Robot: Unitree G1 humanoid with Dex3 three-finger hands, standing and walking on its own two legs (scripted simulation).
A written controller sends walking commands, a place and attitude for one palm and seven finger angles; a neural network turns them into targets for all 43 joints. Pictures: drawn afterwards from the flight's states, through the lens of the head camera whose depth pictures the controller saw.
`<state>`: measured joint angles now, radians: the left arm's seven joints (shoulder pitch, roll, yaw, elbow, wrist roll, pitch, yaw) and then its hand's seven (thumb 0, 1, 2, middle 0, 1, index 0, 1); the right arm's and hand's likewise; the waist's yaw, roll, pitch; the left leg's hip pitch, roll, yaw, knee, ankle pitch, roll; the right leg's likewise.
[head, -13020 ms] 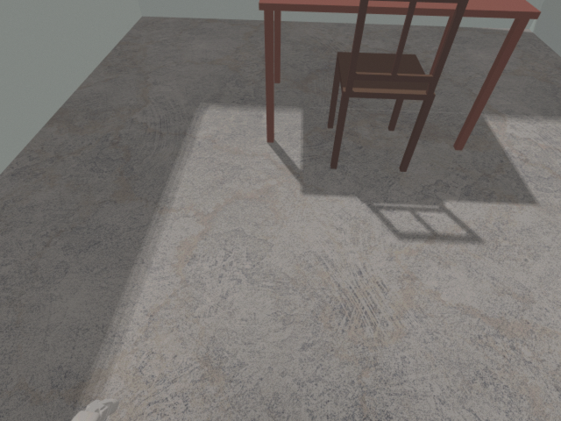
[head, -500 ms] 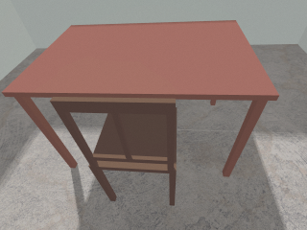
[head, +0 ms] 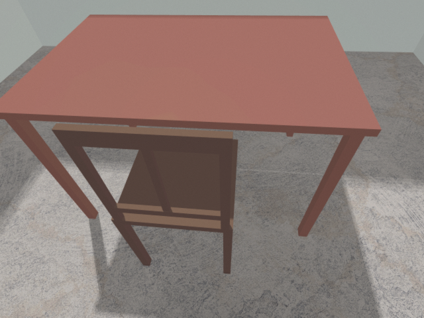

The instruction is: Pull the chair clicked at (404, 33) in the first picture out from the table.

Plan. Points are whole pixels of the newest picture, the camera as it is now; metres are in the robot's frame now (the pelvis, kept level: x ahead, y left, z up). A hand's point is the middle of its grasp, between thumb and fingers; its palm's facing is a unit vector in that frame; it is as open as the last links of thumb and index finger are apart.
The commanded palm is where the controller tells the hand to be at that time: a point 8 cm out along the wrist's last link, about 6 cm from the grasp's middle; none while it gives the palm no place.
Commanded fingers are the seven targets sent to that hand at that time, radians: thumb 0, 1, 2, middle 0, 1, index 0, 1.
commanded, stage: look again from close up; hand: left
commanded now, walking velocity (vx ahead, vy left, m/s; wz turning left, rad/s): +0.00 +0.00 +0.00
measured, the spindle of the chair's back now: (158, 182) +0.45 +0.18 -0.08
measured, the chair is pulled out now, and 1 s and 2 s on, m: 0.00 0.00 0.00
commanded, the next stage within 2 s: raise the hand toward the chair's back in 0.44 s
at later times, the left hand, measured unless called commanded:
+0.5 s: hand out of the picture -0.02 +0.16 -0.17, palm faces +0.05 -0.98 -0.19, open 7.4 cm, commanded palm none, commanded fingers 0.00 0.90 0.90 -0.20 -0.30 -0.20 -0.30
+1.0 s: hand out of the picture +0.12 +0.16 -0.09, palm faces -0.02 -1.00 +0.06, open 9.5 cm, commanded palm +0.11 +0.23 -0.06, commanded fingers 0.00 0.34 0.66 -0.14 -0.21 -0.14 -0.21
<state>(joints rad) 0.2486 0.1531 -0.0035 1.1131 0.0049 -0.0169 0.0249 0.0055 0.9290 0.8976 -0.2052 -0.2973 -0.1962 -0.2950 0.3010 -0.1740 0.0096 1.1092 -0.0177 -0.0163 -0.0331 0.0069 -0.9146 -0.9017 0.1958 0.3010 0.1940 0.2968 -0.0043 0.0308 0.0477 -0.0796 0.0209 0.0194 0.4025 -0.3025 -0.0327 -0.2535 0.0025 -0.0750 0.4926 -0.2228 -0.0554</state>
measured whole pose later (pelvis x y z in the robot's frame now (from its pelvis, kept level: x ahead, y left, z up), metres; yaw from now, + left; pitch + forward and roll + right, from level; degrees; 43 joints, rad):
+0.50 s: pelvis -0.01 -0.01 +0.00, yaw +0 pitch -2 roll +1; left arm 0.30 0.13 0.00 1.12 0.01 -0.01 0.02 0.01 0.92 0.90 -0.20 -0.30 -0.20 -0.29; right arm 0.35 -0.12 0.02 1.13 -0.02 -0.02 -0.03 0.01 -0.91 -0.90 0.20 0.30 0.19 0.30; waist 0.00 0.02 0.04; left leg -0.09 0.03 0.01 0.40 -0.28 -0.04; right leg -0.24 0.02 -0.09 0.45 -0.19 -0.06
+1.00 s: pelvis -0.04 +0.02 -0.08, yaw +1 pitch +11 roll +1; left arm 0.50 0.13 0.02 0.18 -0.15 -0.55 -0.23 0.01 0.57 0.75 -0.18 -0.24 -0.17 -0.24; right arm 0.11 -0.30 -0.10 0.43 0.01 -0.23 0.01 0.01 -0.91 -0.90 0.20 0.30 0.19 0.30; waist 0.00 -0.09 -0.10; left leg -0.72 0.00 0.02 1.09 -0.56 0.00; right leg -0.85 -0.04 -0.06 1.07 -0.41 -0.03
